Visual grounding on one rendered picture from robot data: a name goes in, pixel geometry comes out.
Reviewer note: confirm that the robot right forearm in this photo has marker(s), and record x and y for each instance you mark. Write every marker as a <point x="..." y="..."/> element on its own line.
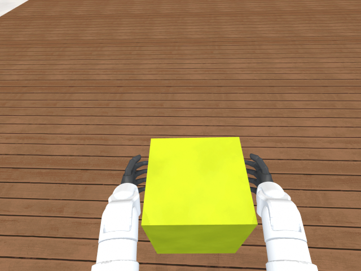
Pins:
<point x="283" y="231"/>

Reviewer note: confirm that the robot left forearm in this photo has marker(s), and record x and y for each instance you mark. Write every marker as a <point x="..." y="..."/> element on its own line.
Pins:
<point x="118" y="237"/>

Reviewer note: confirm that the right robot hand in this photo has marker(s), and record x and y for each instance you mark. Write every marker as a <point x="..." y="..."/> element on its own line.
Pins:
<point x="261" y="172"/>

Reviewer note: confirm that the carton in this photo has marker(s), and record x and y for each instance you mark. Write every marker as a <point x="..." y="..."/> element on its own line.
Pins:
<point x="197" y="197"/>

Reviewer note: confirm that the left robot hand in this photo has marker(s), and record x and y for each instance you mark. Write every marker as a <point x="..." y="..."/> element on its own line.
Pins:
<point x="131" y="174"/>

